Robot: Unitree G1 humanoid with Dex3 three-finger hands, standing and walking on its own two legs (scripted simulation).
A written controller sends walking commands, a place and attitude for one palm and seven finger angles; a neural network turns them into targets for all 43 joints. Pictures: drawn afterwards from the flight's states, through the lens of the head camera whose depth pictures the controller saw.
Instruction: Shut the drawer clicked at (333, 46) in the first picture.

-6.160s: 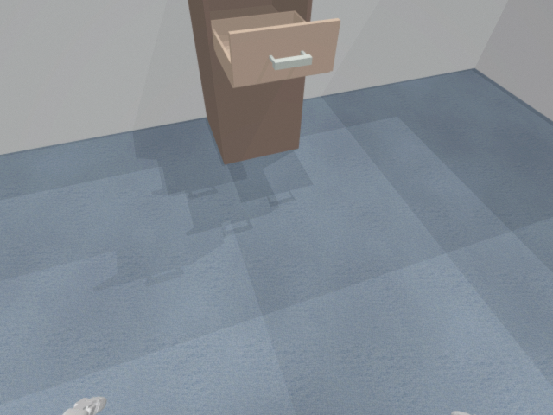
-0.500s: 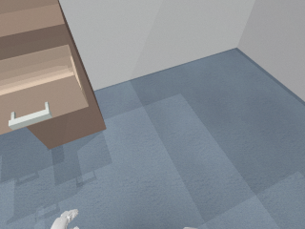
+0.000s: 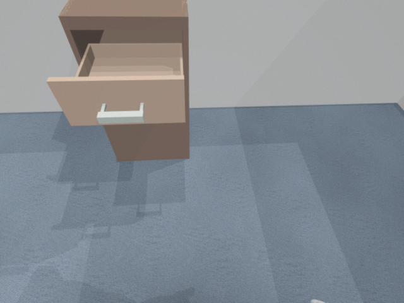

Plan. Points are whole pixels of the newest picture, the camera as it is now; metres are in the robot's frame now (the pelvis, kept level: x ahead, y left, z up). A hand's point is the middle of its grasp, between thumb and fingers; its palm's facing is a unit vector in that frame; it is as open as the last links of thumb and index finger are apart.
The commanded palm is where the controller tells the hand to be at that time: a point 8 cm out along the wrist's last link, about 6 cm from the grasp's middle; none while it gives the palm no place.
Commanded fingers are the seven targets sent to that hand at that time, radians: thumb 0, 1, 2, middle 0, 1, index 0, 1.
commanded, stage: turn to face it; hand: left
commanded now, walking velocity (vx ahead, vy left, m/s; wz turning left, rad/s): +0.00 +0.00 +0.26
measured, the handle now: (122, 111) +0.62 +0.30 -0.06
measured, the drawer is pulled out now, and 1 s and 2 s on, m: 0.29 0.29 0.29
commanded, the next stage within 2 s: take the last steps up to it in 0.06 s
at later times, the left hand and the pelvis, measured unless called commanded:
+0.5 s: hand out of the picture -0.01 +0.17 -0.14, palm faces +0.18 -0.96 -0.22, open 7.4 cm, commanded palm none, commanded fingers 0.00 0.90 0.90 -0.20 -0.30 -0.20 -0.30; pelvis +0.02 +0.00 +0.02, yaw +6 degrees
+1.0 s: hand (85, 300) +0.13 +0.27 -0.16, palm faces +0.15 -0.97 -0.18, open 7.4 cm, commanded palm none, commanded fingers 0.00 0.90 0.90 -0.20 -0.30 -0.20 -0.30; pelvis +0.14 +0.08 +0.02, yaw +5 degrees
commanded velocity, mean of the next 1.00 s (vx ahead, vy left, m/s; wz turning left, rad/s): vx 0.26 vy -0.01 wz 0.06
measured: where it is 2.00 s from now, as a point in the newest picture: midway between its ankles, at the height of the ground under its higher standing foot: (193, 269)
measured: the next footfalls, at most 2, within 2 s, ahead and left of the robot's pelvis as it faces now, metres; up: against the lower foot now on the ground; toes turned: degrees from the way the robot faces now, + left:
right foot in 0.36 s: +0.04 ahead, -0.11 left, +0.00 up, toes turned +0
left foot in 0.78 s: +0.18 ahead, +0.18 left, +0.00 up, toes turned +15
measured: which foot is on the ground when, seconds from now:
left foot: down 0.00-0.36, up 0.38-0.76, down 0.78-1.00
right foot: up 0.00-0.34, down 0.36-0.78, up 0.80-1.00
